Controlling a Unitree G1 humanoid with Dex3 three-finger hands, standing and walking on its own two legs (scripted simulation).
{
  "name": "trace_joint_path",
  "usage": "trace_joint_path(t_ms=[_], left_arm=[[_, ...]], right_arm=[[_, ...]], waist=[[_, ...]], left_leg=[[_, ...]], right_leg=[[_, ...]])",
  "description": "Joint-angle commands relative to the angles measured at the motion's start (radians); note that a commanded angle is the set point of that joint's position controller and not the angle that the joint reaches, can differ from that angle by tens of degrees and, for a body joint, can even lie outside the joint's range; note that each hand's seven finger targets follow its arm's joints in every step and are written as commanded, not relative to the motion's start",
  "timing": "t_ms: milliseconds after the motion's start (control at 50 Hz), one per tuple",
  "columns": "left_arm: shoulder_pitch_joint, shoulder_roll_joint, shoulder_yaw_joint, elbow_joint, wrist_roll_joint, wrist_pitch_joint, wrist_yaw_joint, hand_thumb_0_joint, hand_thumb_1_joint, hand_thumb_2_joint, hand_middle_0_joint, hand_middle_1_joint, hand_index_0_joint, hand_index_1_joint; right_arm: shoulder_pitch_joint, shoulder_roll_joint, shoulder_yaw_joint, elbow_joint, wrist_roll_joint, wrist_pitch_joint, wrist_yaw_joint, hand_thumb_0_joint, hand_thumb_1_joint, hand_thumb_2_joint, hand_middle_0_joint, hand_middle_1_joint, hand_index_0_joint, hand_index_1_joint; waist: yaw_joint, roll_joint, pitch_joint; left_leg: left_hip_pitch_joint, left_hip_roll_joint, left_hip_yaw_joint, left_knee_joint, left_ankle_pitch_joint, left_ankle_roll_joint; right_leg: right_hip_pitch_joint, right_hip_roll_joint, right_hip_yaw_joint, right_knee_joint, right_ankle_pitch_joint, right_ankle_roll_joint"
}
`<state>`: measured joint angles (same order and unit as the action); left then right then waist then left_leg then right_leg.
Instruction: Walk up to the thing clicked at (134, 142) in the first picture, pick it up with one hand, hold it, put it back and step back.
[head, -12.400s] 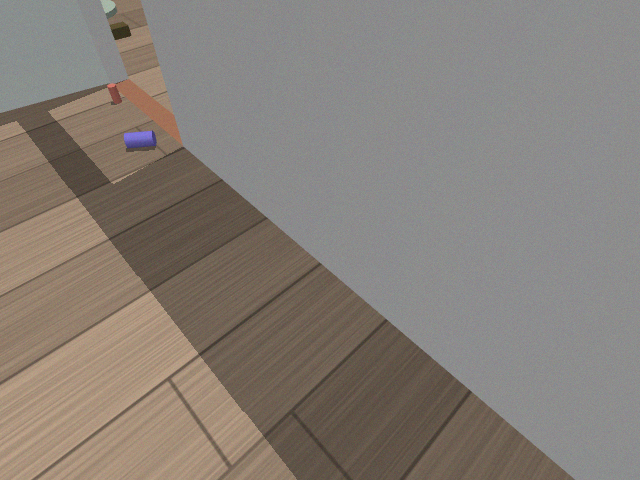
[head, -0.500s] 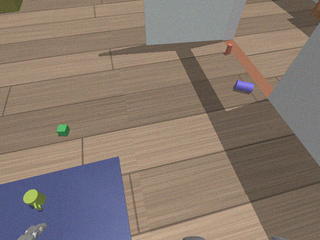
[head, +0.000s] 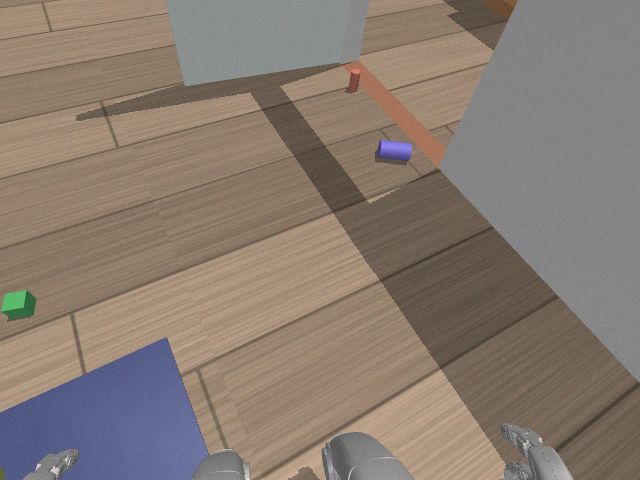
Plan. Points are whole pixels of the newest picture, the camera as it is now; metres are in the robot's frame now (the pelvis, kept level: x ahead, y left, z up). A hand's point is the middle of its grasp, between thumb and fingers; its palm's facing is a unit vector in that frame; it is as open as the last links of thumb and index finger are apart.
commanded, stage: walk up
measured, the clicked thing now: (394, 150) +1.39 -0.45 -0.72
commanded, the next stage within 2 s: stand in 1.52 s
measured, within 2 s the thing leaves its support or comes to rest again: neither
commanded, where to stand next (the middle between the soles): +0.02 +0.00 m, yaw -9 degrees
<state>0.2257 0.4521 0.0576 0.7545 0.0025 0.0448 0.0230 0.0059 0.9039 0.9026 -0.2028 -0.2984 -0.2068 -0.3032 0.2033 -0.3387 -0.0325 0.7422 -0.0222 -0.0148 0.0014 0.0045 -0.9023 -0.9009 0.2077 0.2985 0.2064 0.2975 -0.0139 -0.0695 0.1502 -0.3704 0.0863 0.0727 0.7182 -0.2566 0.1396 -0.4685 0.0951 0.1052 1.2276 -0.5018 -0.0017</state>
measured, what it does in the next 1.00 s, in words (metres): steps on the spot: right foot, then left foot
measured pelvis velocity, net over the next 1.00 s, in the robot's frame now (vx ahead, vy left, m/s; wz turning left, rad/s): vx -0.03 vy -0.02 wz -0.20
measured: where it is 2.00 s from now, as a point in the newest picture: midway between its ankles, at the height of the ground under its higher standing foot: outside the picture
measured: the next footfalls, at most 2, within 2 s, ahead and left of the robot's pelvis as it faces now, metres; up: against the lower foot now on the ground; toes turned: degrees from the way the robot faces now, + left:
right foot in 0.16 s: -0.02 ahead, -0.13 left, -0.01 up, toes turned -10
left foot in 0.58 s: +0.05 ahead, +0.13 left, +0.00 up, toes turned -12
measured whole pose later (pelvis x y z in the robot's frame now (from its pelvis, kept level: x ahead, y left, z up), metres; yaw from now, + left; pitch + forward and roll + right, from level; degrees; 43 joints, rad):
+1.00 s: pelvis -0.03 -0.02 +0.00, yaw -11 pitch -2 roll +2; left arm 0.18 0.35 0.01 0.95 0.02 -0.06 0.03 0.00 0.90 0.90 -0.21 -0.30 -0.21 -0.30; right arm 0.14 -0.40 -0.04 0.93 0.01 0.03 0.01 0.01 -0.91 -0.90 0.20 0.30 0.20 0.30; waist -0.02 0.03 0.12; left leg -0.31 0.03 -0.03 0.70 -0.31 0.01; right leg -0.28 0.01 0.03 0.69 -0.38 -0.03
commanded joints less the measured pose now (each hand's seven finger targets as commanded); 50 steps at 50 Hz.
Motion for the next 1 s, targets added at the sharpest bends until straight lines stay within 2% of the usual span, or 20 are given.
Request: trace_joint_path(t_ms=[0,80,120,140,160,180,240,400,480,520,560,600,620,680,760,800,820,840,920,980], left_arm=[[0.121,0.127,0.047,-0.063,-0.010,-0.035,-0.016,0.000,0.900,0.900,-0.200,-0.300,-0.200,-0.300],[0.129,0.135,0.044,-0.040,0.004,-0.066,-0.006,0.000,0.900,0.900,-0.200,-0.300,-0.200,-0.300],[0.187,0.143,0.053,0.006,0.017,-0.084,0.008,0.000,0.900,0.900,-0.200,-0.300,-0.200,-0.300],[0.187,0.204,0.070,0.002,0.032,-0.097,0.014,0.000,0.900,0.900,-0.200,-0.300,-0.200,-0.300],[0.192,0.284,0.086,-0.022,0.038,-0.109,0.023,0.000,0.900,0.900,-0.200,-0.300,-0.200,-0.300],[0.172,0.332,0.084,-0.038,0.035,-0.108,0.031,0.000,0.900,0.900,-0.200,-0.300,-0.200,-0.300],[0.132,0.239,0.068,-0.001,0.008,-0.115,0.051,0.000,0.900,0.900,-0.200,-0.300,-0.200,-0.300],[0.132,0.218,0.070,-0.011,0.019,-0.119,0.066,0.000,0.900,0.900,-0.200,-0.300,-0.200,-0.300],[0.121,0.220,0.066,-0.009,0.019,-0.113,0.060,0.000,0.900,0.900,-0.200,-0.300,-0.200,-0.300],[0.047,0.228,0.061,-0.030,0.013,-0.105,0.051,0.000,0.900,0.900,-0.200,-0.300,-0.200,-0.300],[-0.001,0.182,0.045,-0.039,0.000,-0.094,0.044,0.000,0.900,0.900,-0.200,-0.300,-0.200,-0.300],[-0.023,0.170,0.041,-0.012,-0.002,-0.089,0.056,0.000,0.900,0.900,-0.200,-0.300,-0.200,-0.300],[-0.025,0.194,0.044,-0.001,0.004,-0.087,0.054,0.000,0.900,0.900,-0.200,-0.300,-0.200,-0.300],[0.011,0.155,0.040,0.039,-0.013,-0.085,0.033,0.000,0.900,0.900,-0.200,-0.300,-0.200,-0.300],[0.099,0.098,0.031,0.109,-0.003,-0.111,0.022,0.000,0.900,0.900,-0.200,-0.300,-0.200,-0.300],[0.077,0.178,0.045,0.110,0.027,-0.127,0.031,0.000,0.900,0.900,-0.200,-0.300,-0.200,-0.300],[0.018,0.233,0.049,0.096,0.027,-0.132,0.032,0.000,0.900,0.900,-0.200,-0.300,-0.200,-0.300],[-0.013,0.265,0.051,0.096,0.020,-0.132,0.029,0.000,0.900,0.900,-0.200,-0.300,-0.200,-0.300],[-0.082,0.183,0.032,0.119,0.011,-0.131,0.028,0.000,0.900,0.900,-0.200,-0.300,-0.200,-0.300],[-0.102,0.164,0.026,0.135,-0.001,-0.119,0.020,0.000,0.900,0.900,-0.200,-0.300,-0.200,-0.300]], right_arm=[[-0.017,-0.308,-0.095,-0.085,-0.012,-0.018,-0.024,0.000,-0.900,-0.900,0.200,0.300,0.200,0.300],[0.017,-0.321,-0.096,-0.081,-0.015,0.007,-0.004,0.000,-0.900,-0.900,0.200,0.300,0.200,0.300],[-0.009,-0.285,-0.087,-0.080,0.004,0.029,0.005,0.000,-0.900,-0.900,0.200,0.300,0.200,0.300],[0.009,-0.227,-0.069,-0.082,0.010,0.037,0.011,0.000,-0.900,-0.900,0.200,0.300,0.200,0.300],[0.002,-0.160,-0.048,-0.110,0.015,0.045,0.012,0.000,-0.900,-0.900,0.200,0.300,0.200,0.300],[-0.090,-0.222,-0.069,-0.119,0.012,0.056,-0.011,0.000,-0.900,-0.900,0.200,0.300,0.200,0.300],[-0.077,-0.235,-0.072,-0.058,0.033,0.063,-0.014,0.000,-0.900,-0.900,0.200,0.300,0.200,0.300],[-0.097,-0.261,-0.083,-0.033,0.007,0.075,-0.013,0.000,-0.900,-0.900,0.200,0.300,0.200,0.300],[-0.109,-0.247,-0.084,-0.019,0.008,0.056,-0.008,0.000,-0.900,-0.900,0.200,0.300,0.200,0.300],[-0.043,-0.228,-0.085,0.008,0.012,0.046,-0.005,0.000,-0.900,-0.900,0.200,0.300,0.200,0.300],[0.019,-0.247,-0.099,0.042,0.000,0.031,-0.004,0.000,-0.900,-0.900,0.200,0.300,0.200,0.300],[-0.044,-0.363,-0.117,0.014,0.019,0.026,0.002,0.000,-0.900,-0.900,0.200,0.300,0.200,0.300],[-0.047,-0.332,-0.112,0.008,0.013,0.019,0.004,0.000,-0.900,-0.900,0.200,0.300,0.200,0.300],[-0.070,-0.307,-0.090,0.010,-0.004,0.015,-0.006,0.000,-0.900,-0.900,0.200,0.300,0.200,0.300],[-0.111,-0.265,-0.058,0.035,0.007,0.023,0.000,0.000,-0.900,-0.900,0.200,0.300,0.200,0.300],[-0.071,-0.199,-0.034,0.045,0.029,0.026,0.006,0.000,-0.900,-0.900,0.200,0.300,0.200,0.300],[-0.074,-0.172,-0.026,0.040,0.031,0.024,0.005,0.000,-0.900,-0.900,0.200,0.300,0.200,0.300],[-0.104,-0.217,-0.045,0.058,0.027,0.031,-0.011,0.000,-0.900,-0.900,0.200,0.300,0.200,0.300],[-0.063,-0.199,-0.038,0.110,0.041,0.017,-0.002,0.000,-0.900,-0.900,0.200,0.300,0.200,0.300],[-0.087,-0.231,-0.047,0.134,0.032,0.011,0.005,0.000,-0.900,-0.900,0.200,0.300,0.200,0.300]], waist=[[-0.003,0.310,-0.155],[-0.022,0.337,-0.223],[0.020,0.244,-0.220],[0.025,0.078,-0.194],[0.015,-0.122,-0.156],[0.043,-0.095,-0.146],[0.010,-0.041,-0.157],[0.045,-0.065,-0.197],[0.052,-0.111,-0.199],[0.005,-0.126,-0.200],[-0.027,-0.050,-0.218],[-0.036,0.267,-0.243],[-0.037,0.236,-0.210],[0.002,0.263,-0.091],[0.051,0.320,-0.167],[0.039,0.165,-0.207],[0.018,0.056,-0.200],[0.028,0.022,-0.179],[-0.012,-0.076,-0.187],[0.002,-0.014,-0.241]], left_leg=[[0.148,0.155,-0.153,-0.265,0.174,0.042],[0.177,0.188,-0.120,-0.117,0.362,0.052],[0.095,0.141,-0.070,0.032,0.224,-0.003],[-0.040,0.089,-0.029,0.196,0.047,-0.047],[-0.249,-0.019,-0.022,0.323,-0.296,-0.121],[-0.249,-0.011,-0.123,0.359,-0.412,-0.134],[-0.280,-0.008,-0.173,0.383,-0.289,-0.137],[-0.221,-0.025,-0.183,0.413,-0.243,-0.139],[-0.124,-0.033,-0.132,0.198,-0.260,-0.133],[0.030,-0.063,-0.083,0.036,-0.175,-0.121],[0.213,-0.056,-0.099,-0.126,0.104,-0.093],[0.126,0.279,-0.486,-0.214,0.226,0.135],[0.089,0.311,-0.516,-0.250,0.218,0.178],[0.025,0.211,-0.383,-0.236,0.224,0.106],[0.079,0.095,-0.219,-0.083,0.307,0.004],[-0.056,0.052,-0.199,0.031,0.214,-0.088],[-0.100,-0.031,-0.153,0.059,-0.062,-0.129],[-0.019,-0.031,-0.157,0.094,-0.318,-0.123],[0.061,-0.027,-0.120,-0.045,-0.081,-0.107],[0.215,-0.004,-0.163,-0.106,0.291,-0.078]], right_leg=[[-0.029,-0.088,-0.003,-0.168,0.067,0.019],[0.113,-0.072,-0.103,-0.516,0.067,0.024],[0.237,-0.040,-0.127,-0.752,0.312,0.011],[0.284,-0.115,0.023,-0.767,0.369,-0.004],[0.289,-0.380,0.418,-0.791,0.617,-0.108],[0.230,-0.466,0.533,-0.762,0.783,-0.249],[0.355,-0.321,0.311,-0.645,0.951,-0.133],[0.336,-0.322,0.330,-0.619,0.815,-0.232],[0.308,-0.294,0.293,-0.564,0.889,-0.217],[0.205,-0.263,0.247,-0.527,0.858,-0.188],[0.076,-0.193,0.164,-0.455,0.695,-0.103],[0.045,-0.025,-0.043,-0.211,0.072,-0.013],[0.029,-0.038,-0.018,-0.119,-0.123,-0.008],[0.016,-0.058,-0.021,-0.147,-0.093,-0.023],[0.253,-0.062,-0.126,-0.714,0.189,-0.011],[0.417,-0.188,0.140,-0.776,0.360,-0.051],[0.371,-0.375,0.335,-0.795,0.525,-0.149],[0.248,-0.435,0.352,-0.749,0.651,-0.237],[0.308,-0.306,0.122,-0.671,0.896,-0.117],[0.226,-0.214,0.042,-0.673,0.668,-0.040]])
